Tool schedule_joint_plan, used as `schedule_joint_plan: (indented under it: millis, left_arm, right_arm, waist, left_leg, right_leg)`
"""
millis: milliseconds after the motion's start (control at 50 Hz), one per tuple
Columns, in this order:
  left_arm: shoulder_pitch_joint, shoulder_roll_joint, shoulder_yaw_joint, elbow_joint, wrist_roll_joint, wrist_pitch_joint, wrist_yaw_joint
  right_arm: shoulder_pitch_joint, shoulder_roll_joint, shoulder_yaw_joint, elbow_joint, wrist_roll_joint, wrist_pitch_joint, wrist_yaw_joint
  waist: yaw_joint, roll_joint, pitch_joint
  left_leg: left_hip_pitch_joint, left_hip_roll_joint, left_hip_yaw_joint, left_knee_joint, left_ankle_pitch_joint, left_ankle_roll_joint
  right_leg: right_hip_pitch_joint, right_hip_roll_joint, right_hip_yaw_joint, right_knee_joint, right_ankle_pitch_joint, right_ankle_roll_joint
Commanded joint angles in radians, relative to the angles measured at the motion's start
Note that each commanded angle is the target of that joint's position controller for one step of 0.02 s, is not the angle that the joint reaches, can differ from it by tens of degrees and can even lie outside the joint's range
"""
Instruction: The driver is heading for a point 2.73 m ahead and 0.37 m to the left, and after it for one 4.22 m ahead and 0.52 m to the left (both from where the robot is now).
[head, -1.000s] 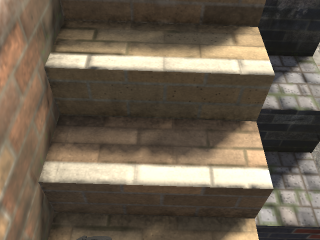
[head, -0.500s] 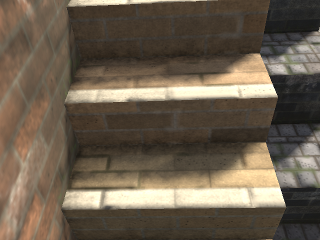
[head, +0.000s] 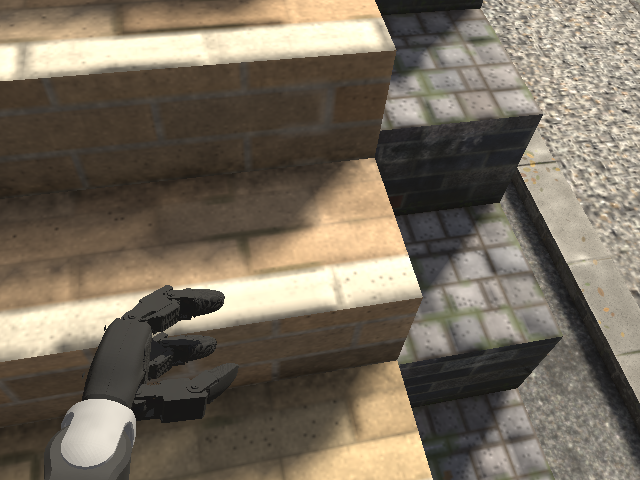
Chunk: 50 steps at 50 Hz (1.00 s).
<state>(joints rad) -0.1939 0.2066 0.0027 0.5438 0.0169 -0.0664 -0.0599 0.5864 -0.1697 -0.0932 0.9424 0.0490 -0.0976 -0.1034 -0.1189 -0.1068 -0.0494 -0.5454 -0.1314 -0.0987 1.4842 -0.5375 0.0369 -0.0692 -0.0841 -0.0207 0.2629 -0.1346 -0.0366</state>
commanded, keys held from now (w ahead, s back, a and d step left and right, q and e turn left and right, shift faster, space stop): w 1.00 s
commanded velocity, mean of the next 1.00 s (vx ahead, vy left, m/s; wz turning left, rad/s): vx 0.50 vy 0.00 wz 0.00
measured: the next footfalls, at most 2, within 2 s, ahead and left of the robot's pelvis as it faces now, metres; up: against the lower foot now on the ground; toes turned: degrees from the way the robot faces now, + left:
left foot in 0.28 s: +0.08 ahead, +0.04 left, +0.19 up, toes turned +48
right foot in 0.80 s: +0.36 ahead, -0.10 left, +0.38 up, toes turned +9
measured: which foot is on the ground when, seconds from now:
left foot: up 0.00-0.26, down 0.28-0.90, up 0.92-1.00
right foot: down 0.00-0.24, up 0.26-0.78, down 0.80-1.00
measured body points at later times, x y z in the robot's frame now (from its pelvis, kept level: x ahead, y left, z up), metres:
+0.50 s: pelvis +0.11 +0.01 +0.19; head +0.16 +0.04 +0.64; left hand -0.16 +0.14 +0.09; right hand +0.40 -0.01 +0.07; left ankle +0.05 +0.01 -0.56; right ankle +0.17 -0.14 -0.27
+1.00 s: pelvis +0.30 -0.01 +0.30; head +0.36 -0.02 +0.74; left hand +0.43 +0.24 +0.21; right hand +0.46 -0.24 +0.15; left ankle +0.11 +0.06 -0.23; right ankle +0.35 -0.08 -0.29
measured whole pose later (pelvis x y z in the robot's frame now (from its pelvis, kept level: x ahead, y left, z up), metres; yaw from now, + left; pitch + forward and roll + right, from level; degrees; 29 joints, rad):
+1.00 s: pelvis +0.30 -0.01 +0.30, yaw +14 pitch +3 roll -5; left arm 0.08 0.13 0.00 0.69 0.03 -0.12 0.02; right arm 0.24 -0.28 -0.05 0.84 0.01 -0.10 0.02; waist 0.04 0.15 0.06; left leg -0.46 0.05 -0.08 1.64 -0.08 0.04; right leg -0.80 0.05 -0.19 1.43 -0.35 -0.15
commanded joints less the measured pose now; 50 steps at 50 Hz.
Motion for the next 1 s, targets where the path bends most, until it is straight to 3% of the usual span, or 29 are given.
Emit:
schedule_joint_plan:
  millis: [20,40,60,80,100,140,160,200,240,260,280,300,340,380,460,480,520,580,660,800,820,840,860,880,900,920,940,960,1000]
  left_arm:
    - [0.651,0.197,0.081,0.236,0.046,0.081,0.044]
    - [0.724,0.150,0.079,0.300,0.051,0.073,0.052]
    - [1.213,0.163,0.083,0.413,0.072,0.072,0.102]
    - [1.325,0.164,0.075,0.508,0.128,0.045,0.126]
    - [1.300,0.194,0.083,0.520,0.151,0.027,0.135]
    - [1.221,0.138,0.071,0.582,0.111,-0.049,0.163]
    - [1.028,0.098,0.052,0.545,0.097,-0.089,0.154]
    - [0.480,0.087,0.022,0.406,-0.019,-0.174,0.123]
    - [0.481,0.273,0.067,0.474,-0.048,-0.209,0.090]
    - [0.763,0.155,0.062,0.546,-0.111,-0.202,0.061]
    - [0.811,0.209,0.087,0.580,-0.078,-0.171,0.055]
    - [0.725,0.300,0.135,0.428,-0.038,-0.177,0.025]
    - [0.845,0.129,0.109,0.443,-0.062,-0.162,0.026]
    - [0.899,0.058,0.091,0.454,0.005,-0.078,0.044]
    - [0.897,-0.065,0.081,0.421,-0.042,-0.001,0.153]
    - [0.797,-0.033,0.087,0.384,-0.045,-0.030,0.149]
    - [0.747,0.022,0.102,0.376,-0.030,-0.038,0.128]
    - [0.668,0.027,0.098,0.295,0.014,0.045,0.121]
    - [0.544,-0.012,0.091,0.244,0.000,0.099,0.105]
    - [0.268,-0.109,0.054,0.047,-0.034,0.066,0.125]
    - [0.302,-0.064,0.052,0.038,-0.052,0.054,0.112]
    - [0.397,-0.079,0.022,0.062,-0.044,0.023,0.084]
    - [0.516,0.023,0.035,0.123,-0.059,-0.018,0.046]
    - [0.547,0.046,0.032,0.103,-0.051,-0.017,0.040]
    - [0.645,0.075,0.038,0.127,-0.055,-0.015,0.046]
    - [0.686,0.220,0.083,0.144,-0.011,-0.028,0.070]
    - [0.679,0.217,0.089,0.134,0.005,-0.024,0.094]
    - [0.714,0.222,0.083,0.164,0.020,-0.035,0.124]
    - [0.670,0.163,0.078,0.248,0.025,-0.096,0.084]
  right_arm:
    - [-0.351,-0.079,-0.004,-0.280,0.106,-0.074,-0.016]
    - [-0.504,0.012,0.027,-0.351,0.062,-0.079,-0.019]
    - [-0.911,-0.023,0.070,-0.433,0.001,-0.107,0.033]
    - [-1.094,-0.049,0.084,-0.495,0.001,-0.131,0.067]
    - [-1.173,-0.039,0.100,-0.568,-0.001,-0.121,0.074]
    - [-1.162,-0.016,0.121,-0.588,-0.027,-0.038,0.105]
    - [-1.019,0.020,0.142,-0.589,-0.047,0.008,0.130]
    - [-0.789,0.074,0.205,-0.572,-0.144,0.073,0.159]
    - [-0.586,-0.036,0.131,-0.457,-0.121,0.135,0.091]
    - [-0.497,-0.087,0.078,-0.411,-0.198,0.086,0.105]
    - [-0.485,-0.139,0.023,-0.361,-0.144,0.096,0.107]
    - [-0.464,-0.228,0.005,-0.278,-0.100,0.112,0.109]
    - [-0.642,-0.177,0.035,-0.179,-0.099,0.088,0.086]
    - [-0.853,-0.227,0.050,-0.182,-0.099,0.110,0.047]
    - [-0.700,-0.211,0.036,-0.103,-0.117,0.127,0.132]
    - [-0.600,-0.186,0.050,-0.085,-0.132,0.125,0.124]
    - [-0.542,-0.173,0.051,-0.114,-0.111,0.123,0.101]
    - [-0.494,-0.180,0.030,-0.149,-0.056,0.065,0.049]
    - [-0.214,-0.191,0.018,-0.007,-0.009,0.049,0.024]
    - [-0.200,-0.243,-0.002,0.083,-0.097,-0.006,0.067]
    - [-0.290,-0.247,-0.007,0.058,-0.142,-0.016,0.062]
    - [-0.386,-0.230,0.003,0.012,-0.120,-0.005,0.051]
    - [-0.371,-0.267,0.002,-0.061,-0.070,-0.011,0.031]
    - [-0.288,-0.356,-0.001,-0.098,-0.040,-0.036,0.045]
    - [-0.271,-0.343,0.011,-0.131,0.005,-0.063,0.084]
    - [-0.233,-0.243,0.027,-0.189,0.013,-0.058,0.126]
    - [-0.220,-0.183,0.031,-0.150,-0.002,-0.037,0.151]
    - [-0.309,-0.120,0.033,-0.192,0.009,-0.026,0.154]
    - [-0.409,-0.094,0.044,-0.260,-0.097,-0.018,0.116]
  waist:
    - [0.242,-0.081,-0.350]
    - [0.251,-0.041,-0.302]
    - [0.543,-0.158,-0.343]
    - [0.614,-0.197,-0.328]
    - [0.576,-0.256,-0.276]
    - [0.452,-0.163,-0.340]
    - [0.284,-0.008,-0.350]
    - [-0.026,0.188,-0.234]
    - [-0.075,-0.011,-0.180]
    - [-0.059,0.322,-0.352]
    - [-0.119,0.422,-0.663]
    - [0.001,0.326,-0.607]
    - [0.233,0.171,-0.268]
    - [0.392,0.003,-0.006]
    - [0.329,0.179,0.063]
    - [0.276,0.270,0.091]
    - [0.247,0.273,0.097]
    - [0.266,0.444,0.126]
    - [0.190,0.293,0.263]
    - [0.210,0.189,0.303]
    - [0.263,0.120,0.272]
    - [0.340,0.049,0.137]
    - [0.349,-0.121,-0.173]
    - [0.297,-0.035,-0.320]
    - [0.315,-0.031,-0.466]
    - [0.319,-0.333,-0.571]
    - [0.330,-0.272,-0.612]
    - [0.320,-0.272,-0.500]
    - [0.239,-0.078,-0.080]
  left_leg:
    - [-1.335,-0.074,0.067,1.240,-0.580,0.003]
    - [-1.516,-0.068,0.097,1.469,-0.519,0.059]
    - [-1.577,-0.082,0.240,1.487,-0.594,0.080]
    - [-1.763,-0.124,0.199,1.478,-0.614,0.069]
    - [-1.690,-0.099,0.170,1.422,-0.608,0.059]
    - [-1.427,-0.047,0.137,1.226,-0.620,0.027]
    - [-1.115,0.023,0.093,0.923,-0.517,0.041]
    - [-0.073,0.082,0.128,-0.126,-0.171,0.075]
    - [0.606,0.040,0.127,-0.503,0.220,0.005]
    - [1.226,0.342,-0.203,-0.651,0.482,0.222]
    - [1.088,0.523,-0.509,-0.835,0.859,0.442]
    - [1.135,0.561,-0.314,-0.710,0.860,0.355]
    - [1.066,0.563,0.008,-0.892,1.055,0.107]
    - [0.738,0.375,0.334,-1.092,0.986,-0.011]
    - [0.637,0.342,0.481,-1.196,0.869,-0.025]
    - [0.809,0.367,0.458,-1.162,1.006,-0.025]
    - [0.848,0.397,0.499,-1.202,0.459,-0.002]
    - [0.665,0.579,0.407,-1.399,0.075,0.090]
    - [0.687,0.578,0.456,-1.420,0.196,0.127]
    - [0.763,0.620,0.387,-1.410,0.675,0.144]
    - [0.629,0.544,0.501,-1.390,0.821,0.085]
    - [0.438,0.416,0.537,-1.258,1.136,0.037]
    - [0.367,0.366,0.479,-1.024,1.638,0.066]
    - [0.367,0.410,0.383,-0.830,1.688,0.120]
    - [0.162,0.309,0.297,-0.665,1.547,0.081]
    - [-0.138,0.160,0.227,-0.190,0.630,0.031]
    - [-0.093,0.037,-0.002,0.305,0.520,0.008]
    - [-0.145,0.028,-0.063,0.533,0.487,-0.005]
    - [-0.350,0.119,-0.040,0.615,0.331,0.026]
  right_leg:
    - [1.320,-0.405,0.083,0.444,2.103,-0.166]
    - [1.260,-0.379,0.034,0.441,1.867,-0.118]
    - [1.465,-0.293,0.073,0.574,2.451,-0.053]
    - [1.583,-0.295,0.102,0.539,2.519,-0.113]
    - [1.476,-0.284,0.117,0.502,2.624,-0.098]
    - [1.288,-0.259,0.165,0.347,2.491,-0.072]
    - [0.970,-0.252,0.174,0.243,2.094,-0.074]
    - [-0.018,-0.145,0.118,0.017,1.791,-0.021]
    - [-0.382,-0.131,0.220,0.056,1.899,0.003]
    - [-0.944,0.066,0.316,0.760,0.921,0.190]
    - [-0.835,0.217,0.369,1.621,-0.198,0.237]
    - [-1.030,0.204,0.362,1.781,-0.168,0.163]
    - [-1.226,0.168,0.358,1.608,-0.194,0.046]
    - [-1.063,0.202,0.182,1.369,-0.249,0.004]
    - [-1.115,0.283,0.144,1.691,-0.198,-0.003]
    - [-1.266,0.274,0.137,1.668,-0.281,-0.021]
    - [-1.324,0.228,0.111,1.598,-0.350,-0.038]
    - [-1.237,0.112,0.055,1.684,-0.496,-0.066]
    - [-1.359,0.059,-0.074,1.776,-0.518,-0.200]
    - [-1.637,0.030,0.096,2.023,-0.484,-0.206]
    - [-1.438,0.042,0.030,1.761,-0.456,-0.210]
    - [-0.975,0.027,0.027,1.404,-0.471,-0.248]
    - [-0.375,0.133,-0.101,1.099,-0.266,-0.219]
    - [-0.081,0.187,-0.052,0.847,-0.308,-0.150]
    - [0.252,0.178,0.086,0.666,-0.199,-0.105]
    - [0.455,-0.066,0.510,0.365,-0.347,-0.089]
    - [0.315,-0.118,0.655,0.231,-0.413,-0.116]
    - [0.172,-0.162,0.568,0.267,-0.315,-0.077]
    - [-0.154,-0.085,0.381,0.363,-0.376,-0.096]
